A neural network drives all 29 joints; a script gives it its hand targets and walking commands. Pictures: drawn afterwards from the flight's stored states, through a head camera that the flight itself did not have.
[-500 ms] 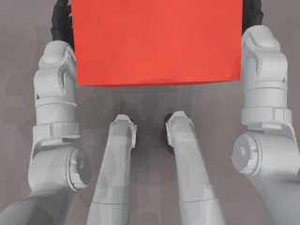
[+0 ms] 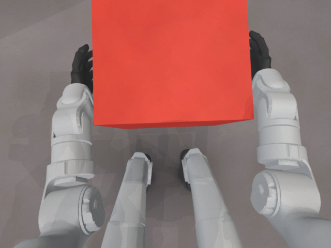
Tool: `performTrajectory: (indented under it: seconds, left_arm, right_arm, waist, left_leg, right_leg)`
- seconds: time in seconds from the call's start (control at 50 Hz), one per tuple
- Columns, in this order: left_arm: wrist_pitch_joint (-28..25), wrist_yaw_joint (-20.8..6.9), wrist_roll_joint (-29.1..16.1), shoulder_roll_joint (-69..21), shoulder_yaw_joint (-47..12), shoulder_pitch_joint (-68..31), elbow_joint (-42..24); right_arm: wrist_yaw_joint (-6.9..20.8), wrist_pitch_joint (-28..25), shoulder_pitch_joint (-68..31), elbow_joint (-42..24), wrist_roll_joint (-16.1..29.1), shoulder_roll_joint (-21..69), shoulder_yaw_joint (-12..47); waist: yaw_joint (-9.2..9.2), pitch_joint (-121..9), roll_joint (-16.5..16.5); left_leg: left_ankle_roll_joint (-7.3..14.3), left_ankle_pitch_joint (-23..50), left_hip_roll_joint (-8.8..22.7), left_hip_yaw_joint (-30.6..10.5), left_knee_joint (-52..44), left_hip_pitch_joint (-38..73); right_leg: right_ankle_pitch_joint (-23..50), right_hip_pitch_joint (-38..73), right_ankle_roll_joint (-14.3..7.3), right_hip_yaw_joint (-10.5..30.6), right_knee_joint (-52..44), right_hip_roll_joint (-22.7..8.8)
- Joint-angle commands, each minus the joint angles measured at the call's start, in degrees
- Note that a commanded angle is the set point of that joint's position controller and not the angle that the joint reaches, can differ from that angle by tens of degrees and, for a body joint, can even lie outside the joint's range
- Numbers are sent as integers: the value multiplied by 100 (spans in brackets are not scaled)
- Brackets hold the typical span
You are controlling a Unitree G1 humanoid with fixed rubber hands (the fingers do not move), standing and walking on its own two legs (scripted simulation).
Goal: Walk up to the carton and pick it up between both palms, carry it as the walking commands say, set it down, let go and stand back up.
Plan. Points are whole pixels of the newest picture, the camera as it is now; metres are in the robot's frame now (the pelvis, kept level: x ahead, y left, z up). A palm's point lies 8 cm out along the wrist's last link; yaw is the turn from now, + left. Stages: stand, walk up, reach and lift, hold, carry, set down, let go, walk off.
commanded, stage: reach and lift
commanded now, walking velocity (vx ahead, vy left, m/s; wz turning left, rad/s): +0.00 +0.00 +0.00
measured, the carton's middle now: (169, 72) +0.49 -0.01 -0.14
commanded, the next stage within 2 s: none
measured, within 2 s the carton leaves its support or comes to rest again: neither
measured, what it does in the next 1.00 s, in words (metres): rises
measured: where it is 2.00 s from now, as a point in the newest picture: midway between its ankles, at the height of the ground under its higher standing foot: (166, 180)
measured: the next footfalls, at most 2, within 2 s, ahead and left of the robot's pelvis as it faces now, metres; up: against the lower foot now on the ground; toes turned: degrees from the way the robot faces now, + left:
none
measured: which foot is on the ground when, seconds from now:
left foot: down 0.00-1.00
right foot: down 0.00-1.00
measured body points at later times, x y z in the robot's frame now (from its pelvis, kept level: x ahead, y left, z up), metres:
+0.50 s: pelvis +0.10 +0.00 +0.08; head +0.24 +0.00 +0.51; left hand +0.45 +0.18 +0.01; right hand +0.46 -0.20 +0.02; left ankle +0.11 +0.12 -0.63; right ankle +0.13 -0.12 -0.63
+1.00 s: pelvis +0.12 +0.00 +0.11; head +0.17 +0.00 +0.56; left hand +0.42 +0.19 +0.08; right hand +0.44 -0.19 +0.09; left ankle +0.11 +0.12 -0.63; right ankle +0.13 -0.12 -0.63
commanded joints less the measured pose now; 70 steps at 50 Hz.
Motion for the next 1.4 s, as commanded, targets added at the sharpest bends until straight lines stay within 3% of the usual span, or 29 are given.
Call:
performTrajectory:
  seconds: [0.0,0.02,0.04,0.1,0.12,0.16,0.26,0.38,0.42,0.44,0.48,0.56,0.58,0.64,0.66,0.68,0.76,0.84,0.9,0.94,0.96,1.02,1.04,1.12,1.14,1.2,1.28,1.34,1.38]
  left_arm:
    - [-397,-1579,-839,-5645,-3720,-4464,-1178]
    - [-380,-1619,-709,-5724,-3600,-4275,-826]
    - [-354,-1654,-740,-5848,-3729,-4074,-1007]
    - [-314,-1657,-362,-5976,-3197,-3342,-162]
    - [-395,-1639,-494,-6027,-3348,-3519,-549]
    - [-335,-1710,-190,-6032,-2939,-3175,-102]
    - [-316,-1728,231,-6127,-2587,-2154,402]
    - [-547,-1671,140,-6205,-3203,-1352,-235]
    - [-581,-1603,-59,-6373,-3620,-989,-439]
    - [-637,-1544,23,-6186,-3494,-975,-433]
    - [-685,-1524,-5,-6090,-3578,-1155,-669]
    - [-661,-1366,-206,-6202,-4217,24,-1211]
    - [-648,-1349,-160,-6195,-4046,469,-903]
    - [-624,-1286,-205,-6124,-4275,335,-1433]
    - [-517,-1274,-10,-5989,-4031,681,-1007]
    - [-535,-1270,-87,-5989,-4112,667,-1232]
    - [-420,-1347,-204,-5850,-4125,703,-1309]
    - [-156,-1425,-47,-5729,-3818,705,-1238]
    - [-48,-1526,-321,-6061,-4280,427,-1716]
    - [90,-1561,-195,-5938,-4136,219,-1624]
    - [172,-1557,-184,-6013,-3972,471,-1330]
    - [338,-1563,-267,-6048,-4158,18,-1576]
    - [384,-1581,-309,-6094,-4272,-137,-1751]
    - [625,-1589,-291,-6300,-4254,-157,-1550]
    - [694,-1572,-217,-6241,-4088,-217,-1295]
    - [830,-1586,-215,-6171,-3866,-477,-1143]
    - [950,-1657,-550,-6294,-4175,-743,-1472]
    - [1114,-1658,-267,-6197,-3780,-383,-1221]
    - [1174,-1644,-436,-6222,-4090,-423,-1810]
  right_arm:
    - [1604,-261,-3352,-517,828,6247,3589]
    - [1612,-275,-3127,-194,725,6301,3423]
    - [1615,-307,-3241,-802,846,6400,3727]
    - [1649,-255,-2616,-106,493,6336,3141]
    - [1673,-289,-2573,-263,514,6510,3282]
    - [1707,-237,-2305,116,292,6530,3034]
    - [1842,-223,-1078,735,-285,6370,2217]
    - [1897,-441,-103,182,-358,6279,2520]
    - [1904,-545,-219,-576,-123,6151,2976]
    - [1895,-563,-108,-422,-137,6167,2927]
    - [1907,-600,-378,-604,-5,6221,3107]
    - [1777,-663,359,-1500,297,6316,3712]
    - [1746,-609,847,-1309,84,6112,3506]
    - [1759,-521,1136,-1166,140,6152,3641]
    - [1719,-469,1252,-1023,59,5968,3481]
    - [1715,-479,1145,-1311,213,6035,3670]
    - [1625,-357,1165,-1530,207,6063,3827]
    - [1563,-85,1461,-1140,96,6031,3627]
    - [1563,-34,1018,-1775,352,6221,4001]
    - [1588,72,881,-1511,348,6046,3807]
    - [1572,151,1009,-1430,245,6010,3693]
    - [1654,341,938,-1212,327,6109,3566]
    - [1685,381,907,-1421,239,6124,3579]
    - [1789,509,114,-1808,533,6113,3788]
    - [1780,597,249,-1466,395,5897,3513]
    - [1887,761,1,-1157,537,6170,3487]
    - [1871,858,-574,-1822,849,6439,3998]
    - [1862,1035,-107,-1297,681,6358,3650]
    - [1866,1127,309,-1532,770,6583,3809]
  waist:
    - [-9,-10628,-200]
    - [-31,-9885,-70]
    - [60,-10314,-47]
    - [12,-8242,-97]
    - [-21,-8406,-33]
    - [113,-7312,-58]
    - [-10,-6075,-16]
    - [-230,-6583,56]
    - [-278,-7235,4]
    - [-87,-6792,-24]
    - [-128,-6947,-114]
    - [-68,-7818,-61]
    - [-193,-7242,-268]
    - [-41,-6869,-42]
    - [56,-6349,8]
    - [117,-6514,-22]
    - [20,-6424,-345]
    - [71,-5501,-224]
    - [-43,-6113,-236]
    - [-22,-5642,136]
    - [-59,-5164,-173]
    - [-88,-4970,172]
    - [-181,-5160,28]
    - [-55,-5109,120]
    - [-139,-4485,169]
    - [79,-4113,41]
    - [138,-4951,-297]
    - [274,-4258,-46]
    - [175,-4725,111]
  left_leg:
    - [167,804,-301,571,-977,1976]
    - [191,556,-267,511,-1163,1778]
    - [201,788,-298,574,-1222,2126]
    - [187,597,-250,558,-1555,1763]
    - [190,693,-245,486,-1702,2096]
    - [198,137,-240,539,-1957,1509]
    - [155,598,-144,398,-2435,1839]
    - [89,2456,-101,239,-2651,2760]
    - [59,3341,-75,101,-2798,3373]
    - [65,3244,-85,121,-2852,3306]
    - [113,2790,-118,148,-2966,3523]
    - [33,4777,-106,18,-3232,3942]
    - [78,4642,-95,-67,-3259,4130]
    - [27,4374,-58,-72,-3501,4415]
    - [30,4370,-60,-53,-3607,4282]
    - [46,4333,-95,-21,-3696,4300]
    - [58,3912,-168,26,-3937,4495]
    - [119,2970,-156,114,-4122,4377]
    - [95,3238,-117,90,-4155,4952]
    - [65,2715,-104,132,-4234,4843]
    - [78,2750,-58,64,-4219,4778]
    - [18,2328,-50,107,-4363,4913]
    - [-2,2450,-41,99,-4349,5050]
    - [-5,1797,-19,100,-4478,5183]
    - [8,1471,3,110,-4533,4872]
    - [94,525,34,112,-4645,4745]
    - [124,1239,46,213,-4688,5238]
    - [87,1290,-10,292,-4734,5032]
    - [75,1916,-24,306,-4748,5345]
  right_leg:
    - [1051,3774,-172,-429,-937,226]
    - [800,3426,-188,-507,-974,183]
    - [1063,3985,-210,-444,-1112,209]
    - [809,3208,-207,-479,-1437,158]
    - [894,3307,-202,-515,-1463,151]
    - [366,3274,-272,-408,-1776,106]
    - [708,2837,-293,-556,-2156,71]
    - [2435,3746,-242,-383,-2513,51]
    - [3162,4267,-215,-369,-2615,42]
    - [3005,4107,-191,-315,-2671,26]
    - [2805,4150,-153,-288,-2804,-31]
    - [4608,5311,-98,-194,-2915,55]
    - [4324,4926,-47,-209,-3020,14]
    - [3888,4888,-134,-171,-3316,19]
    - [3815,4770,-135,-144,-3421,-7]
    - [4067,5145,-133,-85,-3513,-7]
    - [4137,5566,-67,-132,-3715,-32]
    - [3299,5509,-151,-157,-3930,-69]
    - [3450,5927,-145,-209,-4034,7]
    - [2870,5744,-190,-210,-4137,11]
    - [2678,5537,-187,-301,-4135,28]
    - [2180,5650,-242,-329,-4263,88]
    - [2238,5707,-232,-402,-4264,151]
    - [1707,5865,-228,-450,-4322,136]
    - [1450,5629,-267,-414,-4365,104]
    - [710,5572,-239,-433,-4373,0]
    - [1281,6111,-154,-451,-4464,13]
    - [1239,5916,-171,-389,-4587,-21]
    - [1955,6337,-154,-345,-4626,-18]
